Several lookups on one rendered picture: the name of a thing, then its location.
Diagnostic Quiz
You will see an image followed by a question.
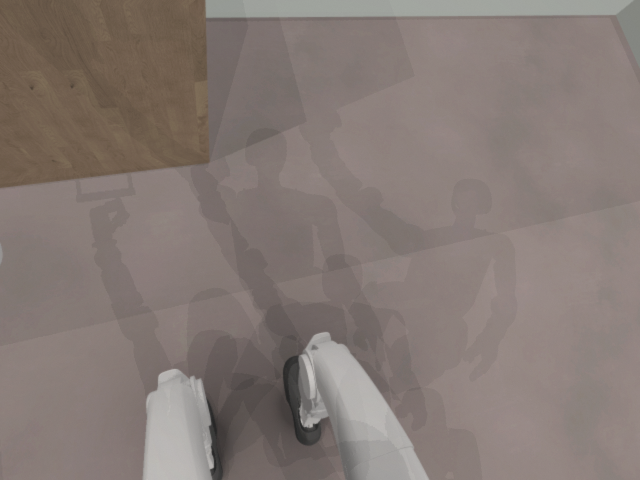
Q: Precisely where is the robot thigh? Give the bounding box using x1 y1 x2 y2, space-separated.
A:
298 341 429 480
142 376 212 480

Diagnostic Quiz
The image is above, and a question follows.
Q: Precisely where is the left robot thigh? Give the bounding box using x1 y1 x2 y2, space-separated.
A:
142 376 212 480

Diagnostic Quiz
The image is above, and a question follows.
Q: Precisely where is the right robot thigh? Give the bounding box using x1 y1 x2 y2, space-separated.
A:
298 341 429 480

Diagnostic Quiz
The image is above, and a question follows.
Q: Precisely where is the cabinet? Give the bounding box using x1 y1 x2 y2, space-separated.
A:
0 0 210 188

